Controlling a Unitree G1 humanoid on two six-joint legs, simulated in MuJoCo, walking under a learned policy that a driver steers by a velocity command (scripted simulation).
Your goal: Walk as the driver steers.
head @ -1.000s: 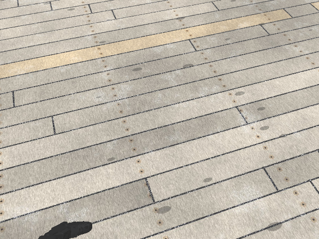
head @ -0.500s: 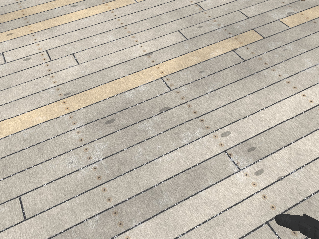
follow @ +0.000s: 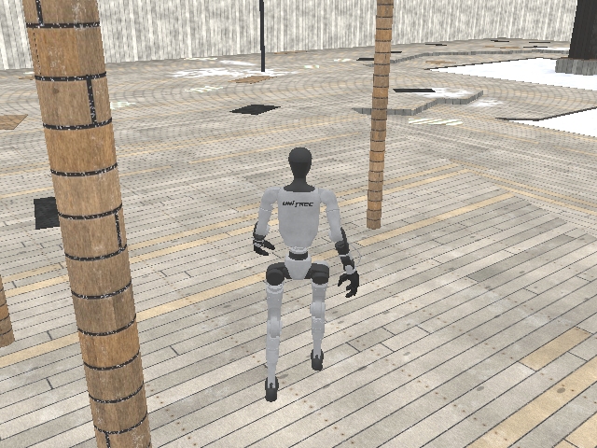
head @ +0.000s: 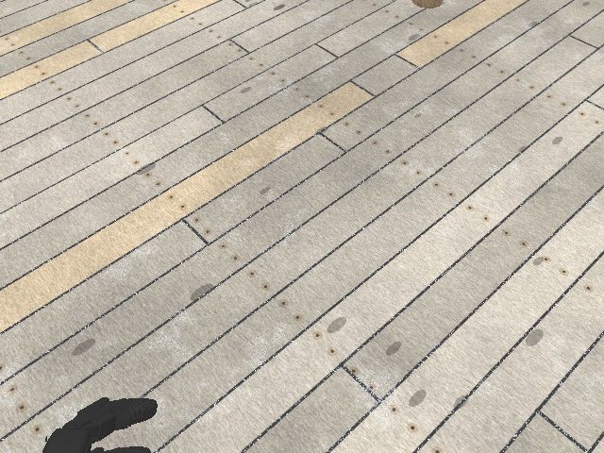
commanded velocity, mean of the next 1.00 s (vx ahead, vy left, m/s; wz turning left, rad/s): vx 0.48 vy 0.00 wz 0.45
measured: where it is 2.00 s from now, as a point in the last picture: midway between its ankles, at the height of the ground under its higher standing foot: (226, 384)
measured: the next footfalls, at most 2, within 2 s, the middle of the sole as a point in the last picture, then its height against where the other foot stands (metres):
left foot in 0.56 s outside the picture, level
right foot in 1.00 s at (262, 344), level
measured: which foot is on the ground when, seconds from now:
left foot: down 0.00-0.00, up 0.02-0.54, down 0.56-1.00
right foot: down 0.00-0.56, up 0.58-0.98, down 1.00-1.00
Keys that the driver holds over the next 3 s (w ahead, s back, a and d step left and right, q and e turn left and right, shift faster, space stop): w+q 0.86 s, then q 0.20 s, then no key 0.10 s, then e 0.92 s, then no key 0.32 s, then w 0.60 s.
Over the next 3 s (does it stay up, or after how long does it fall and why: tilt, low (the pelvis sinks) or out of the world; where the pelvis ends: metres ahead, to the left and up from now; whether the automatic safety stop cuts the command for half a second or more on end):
stays up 0.74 0.19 0.02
